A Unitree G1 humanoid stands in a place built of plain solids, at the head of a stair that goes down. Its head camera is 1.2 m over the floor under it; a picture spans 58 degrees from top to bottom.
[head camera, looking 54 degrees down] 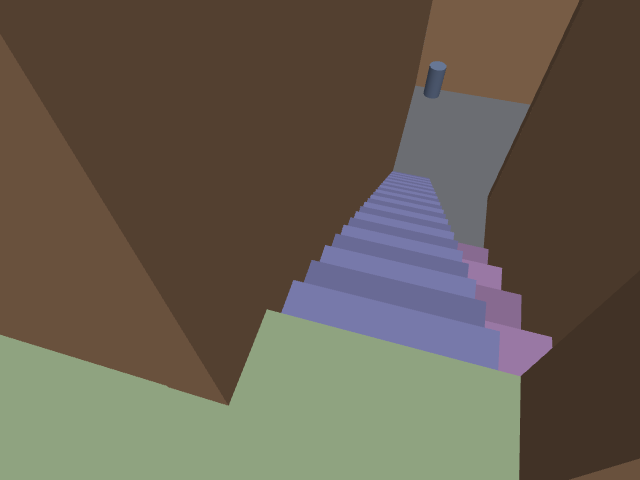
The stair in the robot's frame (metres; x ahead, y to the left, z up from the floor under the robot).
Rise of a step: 0.20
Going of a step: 0.23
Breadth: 0.75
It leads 16 degrees to the right of straight ahead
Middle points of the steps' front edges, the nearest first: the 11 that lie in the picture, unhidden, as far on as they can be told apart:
0.51 -0.20 0.00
0.73 -0.26 -0.20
0.94 -0.32 -0.39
1.16 -0.39 -0.59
1.38 -0.45 -0.78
1.60 -0.51 -0.98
1.82 -0.57 -1.17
2.04 -0.64 -1.37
2.26 -0.70 -1.57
2.48 -0.76 -1.76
2.69 -0.83 -1.96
